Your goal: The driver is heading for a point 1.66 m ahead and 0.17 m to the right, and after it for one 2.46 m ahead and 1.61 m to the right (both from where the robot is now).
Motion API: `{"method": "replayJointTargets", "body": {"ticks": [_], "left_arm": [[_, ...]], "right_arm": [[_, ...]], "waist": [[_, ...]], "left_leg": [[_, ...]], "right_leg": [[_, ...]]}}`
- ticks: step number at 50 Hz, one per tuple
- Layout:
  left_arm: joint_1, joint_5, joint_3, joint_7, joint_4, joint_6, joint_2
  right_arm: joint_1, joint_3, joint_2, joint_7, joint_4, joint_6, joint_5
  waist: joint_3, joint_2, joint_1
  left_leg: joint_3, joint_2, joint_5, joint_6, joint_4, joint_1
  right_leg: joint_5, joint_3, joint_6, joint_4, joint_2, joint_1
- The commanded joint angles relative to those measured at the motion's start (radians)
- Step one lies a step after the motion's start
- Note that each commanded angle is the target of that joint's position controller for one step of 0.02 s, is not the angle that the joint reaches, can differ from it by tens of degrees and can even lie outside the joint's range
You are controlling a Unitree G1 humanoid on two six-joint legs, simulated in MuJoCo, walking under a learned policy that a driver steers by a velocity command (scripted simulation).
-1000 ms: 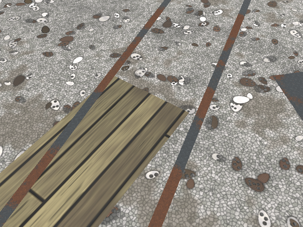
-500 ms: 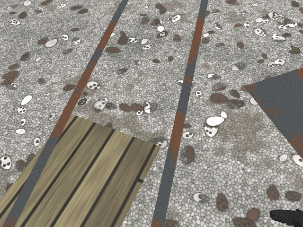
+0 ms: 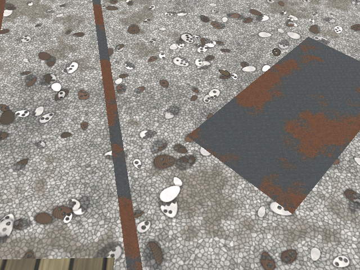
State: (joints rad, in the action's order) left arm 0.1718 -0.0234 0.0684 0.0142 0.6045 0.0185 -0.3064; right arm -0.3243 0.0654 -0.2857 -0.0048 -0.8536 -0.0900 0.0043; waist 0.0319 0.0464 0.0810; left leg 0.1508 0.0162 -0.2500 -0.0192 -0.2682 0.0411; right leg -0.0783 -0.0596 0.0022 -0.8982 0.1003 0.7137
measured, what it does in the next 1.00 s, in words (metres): walks ahead, turning right: right foot, then left foot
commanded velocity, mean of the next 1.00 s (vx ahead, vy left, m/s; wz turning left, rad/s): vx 0.50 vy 0.00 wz -0.37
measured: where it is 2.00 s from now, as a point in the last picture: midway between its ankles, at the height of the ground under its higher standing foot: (204, 125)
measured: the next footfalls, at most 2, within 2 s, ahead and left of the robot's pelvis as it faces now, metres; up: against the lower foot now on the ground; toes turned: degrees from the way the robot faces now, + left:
right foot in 0.18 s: +0.27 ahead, -0.14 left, +0.00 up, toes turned -9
left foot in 0.66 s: +0.59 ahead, -0.01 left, +0.00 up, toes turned -22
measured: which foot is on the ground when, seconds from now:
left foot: down 0.00-0.20, up 0.22-0.64, down 0.66-1.00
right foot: up 0.00-0.16, down 0.18-0.68, up 0.70-1.00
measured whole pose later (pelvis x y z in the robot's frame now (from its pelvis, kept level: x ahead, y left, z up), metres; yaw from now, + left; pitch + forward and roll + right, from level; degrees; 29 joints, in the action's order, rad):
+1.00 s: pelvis +0.56 -0.10 +0.00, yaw -20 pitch +2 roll +0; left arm 0.11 0.00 0.04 0.00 0.65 0.08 -0.27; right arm -0.40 0.04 -0.26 -0.01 -0.84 -0.07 -0.02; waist 0.02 0.03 0.09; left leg -0.03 0.06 -0.21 -0.05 -0.28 0.11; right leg -0.09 -0.07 0.03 -0.71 0.07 0.62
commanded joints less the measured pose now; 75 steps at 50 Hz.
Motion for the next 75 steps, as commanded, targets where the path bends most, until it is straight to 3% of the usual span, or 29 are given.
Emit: {"method": "replayJointTargets", "body": {"ticks": [1,6,9,10,11,12,13,14,15,19,25,30,33,34,35,36,37,39,41,48,54,57,58,59,60,61,64,68,75], "left_arm": [[-0.108,0.000,-0.006,0.022,-0.093,0.021,-0.012],[-0.141,0.001,0.010,0.047,-0.131,0.017,-0.049],[0.214,0.002,0.081,0.025,-0.046,0.001,-0.170],[0.277,-0.006,0.099,0.003,-0.028,-0.007,-0.266],[0.257,-0.001,0.091,0.012,-0.072,0.014,-0.292],[0.247,0.006,0.067,0.020,-0.064,0.029,-0.201],[0.210,0.007,0.056,0.020,-0.055,0.038,-0.172],[0.141,0.006,0.048,0.018,-0.060,0.042,-0.150],[0.091,0.012,0.039,0.016,-0.070,0.044,-0.125],[0.072,0.016,0.035,-0.006,-0.056,0.051,-0.129],[0.154,0.006,0.041,-0.029,0.003,0.040,-0.152],[0.206,0.004,0.036,-0.026,0.058,0.036,-0.135],[0.191,0.012,0.023,-0.023,0.062,0.026,-0.096],[0.227,0.029,0.003,-0.024,0.046,0.028,-0.049],[0.367,-0.004,-0.013,-0.024,0.046,0.041,0.004],[0.312,-0.015,0.002,-0.027,0.061,0.046,-0.092],[0.176,-0.015,0.014,-0.027,0.038,0.046,-0.137],[0.073,0.016,0.011,-0.026,0.009,0.052,-0.111],[0.100,0.014,0.008,-0.019,0.019,0.052,-0.077],[-0.077,0.027,-0.019,-0.011,-0.024,0.071,-0.006],[-0.212,0.008,-0.008,0.015,-0.052,0.098,-0.038],[-0.068,0.012,0.022,0.006,-0.012,0.107,-0.096],[0.069,0.028,0.040,-0.004,0.009,0.108,-0.142],[0.210,0.044,0.063,-0.014,0.026,0.097,-0.230],[0.240,0.034,0.057,-0.007,0.047,0.085,-0.201],[0.189,0.025,0.035,-0.007,0.045,0.082,-0.123],[0.047,0.031,0.007,-0.004,0.058,0.082,-0.035],[0.009,0.033,0.024,-0.006,0.092,0.103,-0.065],[0.064,0.020,0.045,-0.019,0.149,0.088,-0.140]], "right_arm": [[0.054,0.033,-0.171,0.007,0.061,-0.007,-0.008],[0.026,0.049,-0.228,0.012,0.041,0.023,-0.031],[0.039,0.045,-0.225,0.026,0.055,0.037,-0.034],[-0.013,0.007,-0.099,0.019,0.092,0.026,0.016],[-0.019,-0.013,-0.086,0.004,0.142,-0.012,0.006],[0.105,0.013,-0.182,-0.009,0.162,-0.036,-0.033],[0.148,0.007,-0.174,-0.013,0.181,-0.050,-0.045],[0.145,0.004,-0.156,-0.005,0.166,-0.052,-0.024],[0.130,0.011,-0.165,-0.001,0.158,-0.045,-0.006],[0.123,0.006,-0.125,0.000,0.155,-0.007,0.014],[0.336,-0.021,-0.072,-0.015,0.204,-0.013,0.001],[0.351,-0.001,-0.123,-0.031,0.221,-0.029,-0.008],[0.163,0.028,-0.169,-0.023,0.180,-0.039,0.003],[0.015,0.041,-0.227,-0.019,0.167,-0.041,0.016],[-0.083,0.065,-0.294,-0.027,0.116,-0.028,0.011],[-0.089,0.042,-0.197,-0.034,0.118,-0.026,-0.022],[-0.032,0.027,-0.146,-0.029,0.127,-0.022,-0.020],[0.056,0.010,-0.113,-0.025,0.137,-0.012,0.001],[0.069,0.000,-0.088,-0.021,0.134,-0.016,0.008],[-0.012,0.018,-0.156,0.000,0.090,0.001,-0.025],[-0.102,0.023,-0.165,0.014,0.058,0.031,-0.035],[-0.077,0.026,-0.165,0.020,0.067,0.040,-0.032],[-0.056,0.010,-0.122,0.016,0.087,0.036,-0.021],[-0.113,-0.016,-0.035,0.017,0.124,0.024,-0.015],[-0.164,-0.019,-0.047,0.017,0.139,0.014,-0.036],[-0.107,0.008,-0.135,0.017,0.131,0.018,-0.052],[-0.002,0.020,-0.119,0.012,0.152,0.041,-0.032],[0.023,0.013,-0.062,0.003,0.180,0.070,-0.029],[0.222,-0.005,-0.041,-0.037,0.251,0.057,-0.026]], "waist": [[0.029,-0.103,0.004],[0.022,-0.133,-0.027],[-0.174,-0.104,-0.231],[-0.248,0.134,-0.186],[-0.430,0.219,-0.150],[-0.355,0.080,-0.205],[-0.219,0.055,-0.179],[-0.148,-0.040,-0.127],[-0.111,-0.030,-0.091],[-0.076,-0.011,-0.053],[-0.030,0.030,-0.139],[-0.011,0.066,-0.142],[-0.098,0.062,-0.046],[-0.254,-0.065,-0.004],[-0.355,-0.394,-0.045],[-0.282,-0.270,-0.007],[-0.149,-0.171,0.012],[-0.037,-0.099,-0.028],[-0.040,-0.149,-0.064],[-0.012,-0.122,-0.030],[0.001,-0.141,-0.004],[-0.064,-0.151,-0.099],[-0.176,-0.117,-0.170],[-0.344,0.089,-0.192],[-0.399,0.270,-0.172],[-0.248,0.149,-0.175],[-0.046,0.068,-0.109],[-0.003,0.045,-0.070],[0.034,-0.007,-0.134]], "left_leg": [[-0.070,-0.256,0.337,-0.135,0.102,-0.004],[0.006,-0.294,0.709,-0.099,-0.027,-0.130],[0.064,-0.239,0.865,-0.038,-0.541,0.046],[0.060,-0.132,0.089,0.010,-0.889,0.418],[-0.165,0.031,-0.363,0.032,-1.134,0.676],[-0.258,-0.034,-0.271,0.019,-1.153,0.782],[-0.240,-0.071,-0.181,0.002,-1.080,0.790],[-0.239,-0.111,-0.117,0.006,-0.991,0.729],[-0.241,-0.134,-0.080,0.016,-0.917,0.663],[-0.211,-0.126,0.006,0.076,-0.775,0.572],[-0.192,-0.050,0.351,0.095,-0.354,0.472],[-0.215,-0.050,0.265,0.034,-0.252,0.450],[-0.189,-0.051,0.204,-0.044,-0.202,0.187],[-0.372,-0.217,0.226,-0.120,-0.236,-0.086],[-0.851,-0.403,-0.045,-0.290,-0.095,-0.369],[-0.958,-0.407,-0.313,-0.272,-0.012,-0.346],[-0.808,-0.370,-0.300,-0.225,-0.001,-0.227],[-0.608,-0.288,-0.089,-0.203,0.028,-0.019],[-0.503,-0.233,0.051,-0.191,0.065,0.053],[-0.360,-0.182,0.282,-0.200,0.098,0.107],[-0.425,-0.207,0.223,-0.167,0.016,0.073],[-0.429,-0.175,0.317,-0.119,-0.135,0.097],[-0.390,-0.118,0.277,-0.086,-0.340,0.199],[-0.266,0.008,-0.024,-0.019,-0.689,0.503],[-0.272,0.014,-0.351,-0.003,-0.897,0.689],[-0.299,-0.042,-0.281,0.000,-0.984,0.755],[-0.264,-0.126,-0.096,0.014,-0.923,0.692],[-0.252,-0.152,0.010,0.039,-0.843,0.651],[-0.175,-0.129,0.274,0.015,-0.475,0.608]], "right_leg": [[0.108,0.048,-0.011,0.146,-0.003,-0.018],[-0.051,0.135,-0.081,0.263,-0.072,-0.118],[-0.033,0.135,-0.180,0.361,-0.164,-0.649],[-0.021,-0.248,-0.277,0.365,0.073,-0.970],[-0.230,-0.796,-0.456,0.548,0.251,-1.141],[-0.258,-0.696,-0.388,0.597,0.220,-1.097],[-0.194,-0.548,-0.348,0.603,0.181,-0.954],[-0.092,-0.442,-0.312,0.606,0.132,-0.802],[0.021,-0.370,-0.298,0.618,0.100,-0.694],[0.183,-0.261,-0.307,0.667,0.049,-0.505],[0.011,-0.190,-0.230,0.654,-0.012,-0.442],[-0.017,-0.289,-0.206,0.559,0.070,-0.583],[0.191,-0.250,-0.151,0.339,0.002,-0.589],[0.024,-0.182,-0.108,0.049,-0.069,-0.446],[-0.458,-0.080,-0.029,-0.286,-0.214,-0.093],[-0.484,-0.147,-0.027,-0.396,-0.165,0.044],[-0.394,-0.127,-0.034,-0.409,-0.121,0.084],[-0.270,-0.066,-0.033,-0.309,-0.047,0.038],[-0.215,-0.047,-0.028,-0.227,-0.013,-0.048],[0.021,0.008,0.032,0.195,-0.038,-0.103],[0.087,-0.001,0.025,0.403,-0.091,-0.235],[0.032,0.016,-0.029,0.483,-0.096,-0.487],[0.023,-0.060,-0.081,0.450,0.002,-0.716],[-0.044,-0.362,-0.190,0.444,0.236,-1.081],[-0.244,-0.657,-0.271,0.553,0.341,-1.120],[-0.339,-0.566,-0.239,0.588,0.300,-0.997],[-0.140,-0.249,-0.187,0.675,0.181,-0.684],[0.040,-0.068,-0.203,0.758,0.168,-0.568],[0.134,0.146,-0.168,0.761,0.155,-0.637]]}}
